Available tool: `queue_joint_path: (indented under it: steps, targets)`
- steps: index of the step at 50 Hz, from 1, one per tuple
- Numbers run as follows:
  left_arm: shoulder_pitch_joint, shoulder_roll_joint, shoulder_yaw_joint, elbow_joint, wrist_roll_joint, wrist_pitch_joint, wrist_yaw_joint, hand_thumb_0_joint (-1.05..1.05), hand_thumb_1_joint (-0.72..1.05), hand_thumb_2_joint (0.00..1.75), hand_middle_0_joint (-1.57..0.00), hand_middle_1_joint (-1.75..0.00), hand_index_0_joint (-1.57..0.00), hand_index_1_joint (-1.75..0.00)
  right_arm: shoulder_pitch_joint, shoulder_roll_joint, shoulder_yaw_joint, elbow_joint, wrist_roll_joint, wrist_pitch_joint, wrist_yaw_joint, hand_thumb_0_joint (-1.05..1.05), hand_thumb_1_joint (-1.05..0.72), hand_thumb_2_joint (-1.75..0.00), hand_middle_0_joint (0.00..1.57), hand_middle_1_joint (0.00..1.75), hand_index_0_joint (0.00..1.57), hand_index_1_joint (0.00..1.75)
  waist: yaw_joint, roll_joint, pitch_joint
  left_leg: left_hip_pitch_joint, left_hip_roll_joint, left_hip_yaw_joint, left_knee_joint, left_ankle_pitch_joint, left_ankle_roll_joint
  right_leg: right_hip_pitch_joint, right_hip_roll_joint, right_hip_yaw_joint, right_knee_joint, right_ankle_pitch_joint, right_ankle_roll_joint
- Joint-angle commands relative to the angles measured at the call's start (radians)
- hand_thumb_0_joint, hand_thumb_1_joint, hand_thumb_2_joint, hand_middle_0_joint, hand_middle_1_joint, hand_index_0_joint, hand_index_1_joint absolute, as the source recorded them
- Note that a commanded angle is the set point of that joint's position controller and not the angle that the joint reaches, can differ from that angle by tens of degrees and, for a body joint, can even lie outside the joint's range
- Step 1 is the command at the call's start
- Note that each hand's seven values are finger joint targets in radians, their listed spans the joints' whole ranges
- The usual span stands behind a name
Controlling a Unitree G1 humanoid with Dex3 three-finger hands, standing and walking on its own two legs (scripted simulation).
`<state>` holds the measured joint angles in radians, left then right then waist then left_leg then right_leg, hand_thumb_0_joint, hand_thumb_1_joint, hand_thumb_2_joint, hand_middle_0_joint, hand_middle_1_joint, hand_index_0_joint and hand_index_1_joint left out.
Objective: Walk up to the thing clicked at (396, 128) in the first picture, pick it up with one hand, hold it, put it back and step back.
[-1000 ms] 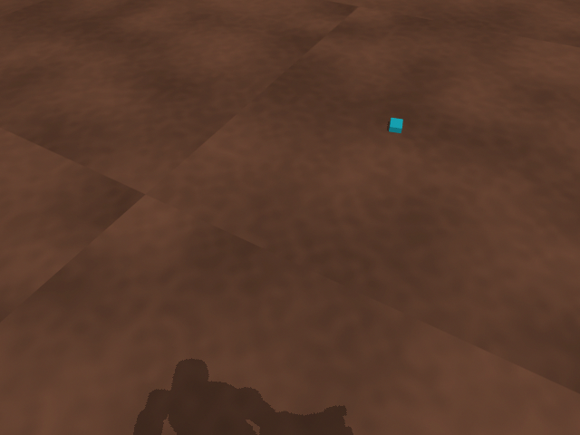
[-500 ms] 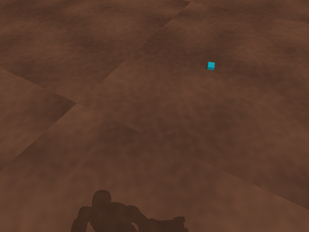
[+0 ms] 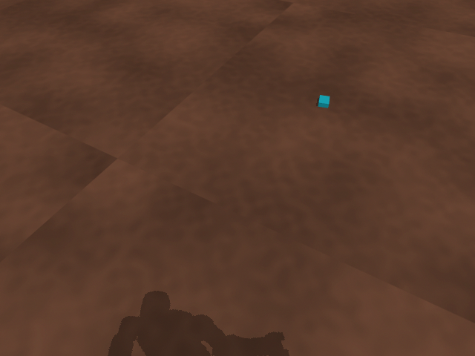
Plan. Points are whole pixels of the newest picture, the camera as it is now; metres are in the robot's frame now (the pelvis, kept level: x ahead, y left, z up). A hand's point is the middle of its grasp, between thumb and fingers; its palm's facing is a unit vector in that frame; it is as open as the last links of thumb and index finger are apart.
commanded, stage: stand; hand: left
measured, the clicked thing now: (323, 101) +1.82 -0.61 -0.77
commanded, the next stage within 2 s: walk up in 0.12 s
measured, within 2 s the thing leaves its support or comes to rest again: neither
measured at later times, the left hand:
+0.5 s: hand (154, 310) +0.24 +0.19 -0.15, palm faces -0.14 -0.90 -0.41, open 7.4 cm
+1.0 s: hand (212, 218) +0.48 +0.08 -0.18, palm faces -0.35 -0.89 -0.31, open 7.4 cm
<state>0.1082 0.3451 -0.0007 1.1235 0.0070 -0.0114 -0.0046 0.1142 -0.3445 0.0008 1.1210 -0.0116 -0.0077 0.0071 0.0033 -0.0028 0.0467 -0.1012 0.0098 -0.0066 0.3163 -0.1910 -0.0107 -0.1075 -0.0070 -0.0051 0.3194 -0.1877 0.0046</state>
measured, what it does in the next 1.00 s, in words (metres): walks ahead, turning right: right foot, then left foot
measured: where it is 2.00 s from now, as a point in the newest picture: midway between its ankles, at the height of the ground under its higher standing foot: (326, 222)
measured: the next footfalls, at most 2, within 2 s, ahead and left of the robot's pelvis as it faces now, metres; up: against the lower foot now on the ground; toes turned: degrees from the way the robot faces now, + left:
right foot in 0.46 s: +0.19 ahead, -0.26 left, +0.00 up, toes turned -13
left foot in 0.86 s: +0.42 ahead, -0.05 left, +0.00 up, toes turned -7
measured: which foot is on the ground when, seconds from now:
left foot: down 0.00-0.48, up 0.50-0.84, down 0.86-1.00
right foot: down 0.00-0.16, up 0.18-0.44, down 0.46-0.88, up 0.90-1.00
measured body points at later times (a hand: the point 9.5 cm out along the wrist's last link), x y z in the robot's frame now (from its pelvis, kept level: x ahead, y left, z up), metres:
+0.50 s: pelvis +0.09 -0.10 -0.04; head +0.08 -0.11 +0.41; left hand +0.24 +0.24 -0.12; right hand +0.07 -0.47 -0.15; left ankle -0.01 +0.11 -0.73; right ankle +0.15 -0.25 -0.75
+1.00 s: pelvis +0.32 -0.16 -0.02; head +0.34 -0.13 +0.43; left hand +0.49 +0.13 -0.16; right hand +0.26 -0.49 -0.10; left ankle +0.38 -0.05 -0.75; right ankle +0.25 -0.27 -0.68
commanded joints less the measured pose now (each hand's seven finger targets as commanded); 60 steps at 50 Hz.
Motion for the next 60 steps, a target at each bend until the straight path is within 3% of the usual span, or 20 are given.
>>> queue_joint_path:
  steps: [1,5,6,9,13,19,22,23,24,25,30,37,41,42,43,44,45,48,50,60]
  targets:
    - [-0.031,0.209,0.041,-0.058,-0.002,-0.021,0.014,0.00,0.90,0.90,-0.20,-0.30,-0.20,-0.30,-0.037,-0.207,-0.037,-0.059,0.003,-0.027,-0.019,0.00,-0.90,-0.90,0.20,0.30,0.20,0.30,0.001,0.012,-0.074,0.013,0.118,-0.083,-0.042,0.179,0.030,0.018,-0.123,0.084,-0.036,0.174,-0.028]
    - [-0.038,0.211,0.042,-0.060,0.000,-0.022,0.015,0.00,0.90,0.90,-0.20,-0.30,-0.20,-0.30,-0.031,-0.209,-0.038,-0.059,0.003,-0.027,-0.020,0.00,-0.90,-0.90,0.20,0.30,0.20,0.30,-0.002,0.013,-0.084,0.017,0.119,-0.080,-0.035,0.199,0.030,0.033,-0.127,0.084,-0.033,0.201,-0.029]
    - [-0.023,0.322,0.125,-0.163,0.034,-0.021,-0.034,0.00,0.90,0.90,-0.20,-0.30,-0.20,-0.30,0.084,-0.350,-0.125,-0.112,-0.024,-0.062,-0.010,0.00,-0.90,-0.90,0.20,0.30,0.20,0.30,-0.041,-0.039,-0.195,0.131,0.138,-0.110,0.033,-0.324,0.111,-0.108,-0.064,0.101,0.098,-0.300,-0.060]
    - [-0.227,0.257,0.118,-0.259,0.053,-0.006,-0.079,0.00,0.90,0.90,-0.20,-0.30,-0.20,-0.30,0.183,-0.428,-0.178,-0.117,-0.030,-0.094,-0.011,0.00,-0.90,-0.90,0.20,0.30,0.20,0.30,-0.129,0.113,0.029,0.213,0.466,-0.444,-0.181,-0.537,0.273,-0.700,-0.081,0.144,0.588,-0.273,-0.031]
    - [-0.063,0.275,0.132,-0.233,0.031,-0.010,-0.124,0.00,0.90,0.90,-0.20,-0.30,-0.20,-0.30,0.032,-0.374,-0.166,-0.194,-0.036,-0.113,-0.005,0.00,-0.90,-0.90,0.20,0.30,0.20,0.30,-0.006,0.121,0.014,0.095,0.361,-0.209,-0.192,-0.414,0.228,-0.553,-0.143,0.129,0.564,-0.183,-0.006]
    - [-0.058,0.264,0.138,-0.229,0.027,-0.010,-0.146,0.00,0.90,0.90,-0.20,-0.30,-0.20,-0.30,0.013,-0.383,-0.167,-0.212,-0.042,-0.116,0.013,0.00,-0.90,-0.90,0.20,0.30,0.20,0.30,0.007,0.159,0.037,-0.106,0.259,0.044,-0.112,-0.296,0.166,-0.242,-0.100,-0.036,0.344,-0.064,-0.008]
    - [0.180,0.305,0.166,-0.156,0.031,-0.023,-0.122,0.00,0.90,0.90,-0.20,-0.30,-0.20,-0.30,-0.003,-0.355,-0.150,-0.213,-0.034,-0.097,0.007,0.00,-0.90,-0.90,0.20,0.30,0.20,0.30,0.144,-0.021,-0.066,-0.257,0.202,0.152,0.331,-0.088,0.121,0.110,-0.021,-0.085,0.276,-0.075,-0.036]
    - [0.339,0.386,0.195,-0.122,0.035,-0.036,-0.099,0.00,0.90,0.90,-0.20,-0.30,-0.20,-0.30,0.031,-0.270,-0.118,-0.226,-0.033,-0.092,0.008,0.00,-0.90,-0.90,0.20,0.30,0.20,0.30,0.220,-0.302,-0.119,-0.425,0.080,0.204,0.719,-0.130,0.089,0.260,-0.047,0.040,0.142,-0.320,-0.070]
    - [0.350,0.488,0.206,-0.149,0.024,-0.040,-0.087,0.00,0.90,0.90,-0.20,-0.30,-0.20,-0.30,0.025,-0.217,-0.091,-0.292,-0.005,-0.100,0.014,0.00,-0.90,-0.90,0.20,0.30,0.20,0.30,0.187,-0.512,-0.085,-0.672,-0.049,0.135,0.904,-0.423,0.044,0.232,-0.306,0.623,-0.173,-0.610,-0.167]
    - [0.215,0.504,0.200,-0.199,0.003,-0.038,-0.086,0.00,0.90,0.90,-0.20,-0.30,-0.20,-0.30,0.004,-0.312,-0.118,-0.280,-0.015,-0.091,0.013,0.00,-0.90,-0.90,0.20,0.30,0.20,0.30,0.129,-0.257,-0.027,-0.608,0.062,0.001,0.959,-0.352,0.040,0.053,-0.400,0.781,-0.240,-0.791,-0.248]
    - [0.044,0.378,0.157,-0.259,-0.003,-0.054,-0.072,0.00,0.90,0.90,-0.20,-0.30,-0.20,-0.30,0.178,-0.334,-0.136,-0.192,-0.007,-0.074,0.043,0.00,-0.90,-0.90,0.20,0.30,0.20,0.30,-0.003,-0.179,0.014,-0.415,0.138,0.009,0.744,-0.104,0.035,-0.175,-0.204,0.313,-0.146,-0.501,-0.177]
    - [0.064,0.359,0.150,-0.310,0.013,-0.066,-0.078,0.00,0.90,0.90,-0.20,-0.30,-0.20,-0.30,0.093,-0.298,-0.144,-0.274,-0.017,-0.085,0.061,0.00,-0.90,-0.90,0.20,0.30,0.20,0.30,0.015,-0.116,0.026,-0.306,0.126,0.053,0.387,-0.006,0.004,-0.223,-0.201,0.210,-0.138,-0.374,-0.197]
    - [-0.001,0.331,0.135,-0.332,0.021,-0.058,-0.080,0.00,0.90,0.90,-0.20,-0.30,-0.20,-0.30,0.277,-0.313,-0.170,-0.234,-0.018,-0.108,0.042,0.00,-0.90,-0.90,0.20,0.30,0.20,0.30,-0.095,-0.005,-0.007,0.077,0.077,0.088,0.275,-0.003,0.028,-0.417,-0.159,0.150,0.093,-0.357,-0.169]
    - [0.043,0.276,0.116,-0.331,0.021,-0.056,-0.079,0.00,0.90,0.90,-0.20,-0.30,-0.20,-0.30,0.387,-0.349,-0.187,-0.201,-0.023,-0.121,0.028,0.00,-0.90,-0.90,0.20,0.30,0.20,0.30,-0.139,0.155,-0.069,0.276,0.074,0.036,0.219,-0.128,0.056,-0.520,-0.079,0.086,0.383,-0.236,-0.141]
    - [0.090,0.183,0.093,-0.327,0.018,-0.057,-0.077,0.00,0.90,0.90,-0.20,-0.30,-0.20,-0.30,0.488,-0.410,-0.205,-0.197,-0.036,-0.133,0.010,0.00,-0.90,-0.90,0.20,0.30,0.20,0.30,-0.169,0.378,-0.100,0.338,0.274,-0.284,0.036,-0.440,0.078,-0.634,0.065,0.044,0.752,-0.309,-0.089]
    - [0.124,0.226,0.096,-0.324,0.007,-0.055,-0.066,0.00,0.90,0.90,-0.20,-0.30,-0.20,-0.30,0.413,-0.454,-0.201,-0.240,-0.020,-0.139,0.006,0.00,-0.90,-0.90,0.20,0.30,0.20,0.30,-0.113,0.264,-0.067,0.241,0.460,-0.717,-0.181,-0.600,0.151,-0.704,0.116,0.136,0.891,-0.307,-0.067]
    - [0.126,0.305,0.101,-0.315,0.017,-0.058,-0.056,0.00,0.90,0.90,-0.20,-0.30,-0.20,-0.30,0.287,-0.461,-0.199,-0.274,0.014,-0.140,0.008,0.00,-0.90,-0.90,0.20,0.30,0.20,0.30,-0.062,0.163,-0.019,0.127,0.515,-0.766,-0.222,-0.629,0.221,-0.695,0.034,0.205,0.953,-0.264,-0.076]
    - [0.114,0.331,0.116,-0.259,0.001,-0.059,-0.070,0.00,0.90,0.90,-0.20,-0.30,-0.20,-0.30,0.199,-0.350,-0.152,-0.299,0.003,-0.146,0.008,0.00,-0.90,-0.90,0.20,0.30,0.20,0.30,-0.024,0.086,0.012,0.026,0.340,-0.273,-0.103,-0.288,0.193,-0.594,-0.073,0.163,0.809,-0.127,-0.032]
    - [0.083,0.310,0.116,-0.264,0.002,-0.048,-0.087,0.00,0.90,0.90,-0.20,-0.30,-0.20,-0.30,0.232,-0.346,-0.145,-0.282,0.003,-0.149,0.010,0.00,-0.90,-0.90,0.20,0.30,0.20,0.30,-0.033,0.121,0.020,-0.010,0.313,-0.124,-0.107,-0.084,0.194,-0.540,-0.086,0.126,0.701,-0.094,-0.004]
    - [-0.112,0.235,0.116,-0.322,0.004,-0.033,-0.122,0.00,0.90,0.90,-0.20,-0.30,-0.20,-0.30,0.264,-0.392,-0.150,-0.294,0.007,-0.126,0.010,0.00,-0.90,-0.90,0.20,0.30,0.20,0.30,-0.038,0.140,-0.036,0.014,0.280,0.082,0.000,0.235,0.154,-0.256,-0.050,-0.069,0.275,0.100,-0.049]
